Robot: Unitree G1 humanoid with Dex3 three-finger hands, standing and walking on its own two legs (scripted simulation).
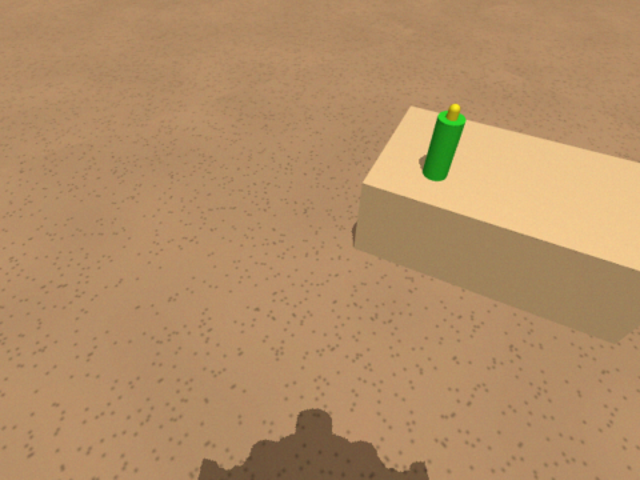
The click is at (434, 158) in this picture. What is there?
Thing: necked bottle
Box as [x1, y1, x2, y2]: [423, 104, 465, 180]
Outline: 457,104 452,104 447,111 443,111 438,114 423,167 423,174 429,179 441,180 445,178 465,121 465,118 459,113 459,106
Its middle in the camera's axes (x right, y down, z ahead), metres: +0.43 -0.35 +1.32
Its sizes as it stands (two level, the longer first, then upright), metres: 0.090 0.090 0.275
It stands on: a support 0.36 m high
